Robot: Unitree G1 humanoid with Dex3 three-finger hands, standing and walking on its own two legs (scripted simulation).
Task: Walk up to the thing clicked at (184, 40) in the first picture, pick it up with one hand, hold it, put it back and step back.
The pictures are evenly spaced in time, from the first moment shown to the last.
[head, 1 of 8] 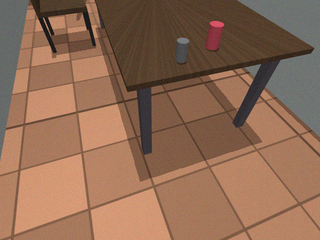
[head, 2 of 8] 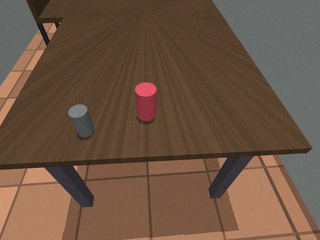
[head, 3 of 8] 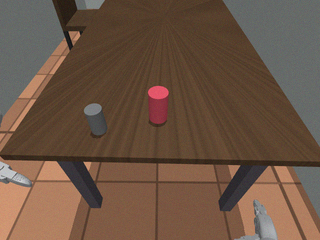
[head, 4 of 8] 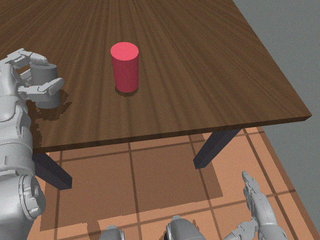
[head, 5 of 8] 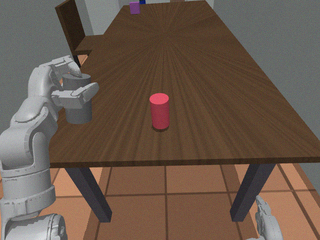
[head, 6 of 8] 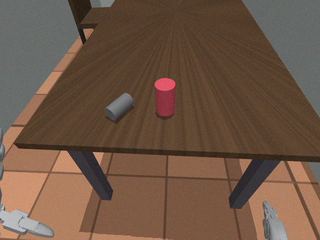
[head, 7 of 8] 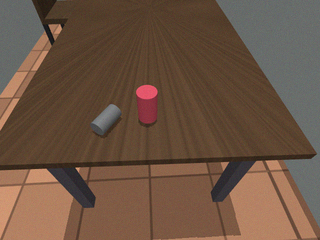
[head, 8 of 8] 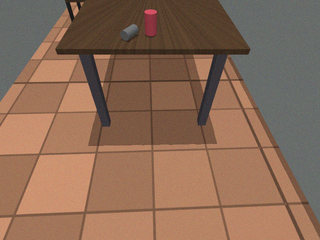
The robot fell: no
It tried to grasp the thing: yes
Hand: left
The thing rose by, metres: 0.24
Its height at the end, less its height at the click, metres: -0.02
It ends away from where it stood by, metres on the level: 0.09
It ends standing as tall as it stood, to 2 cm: no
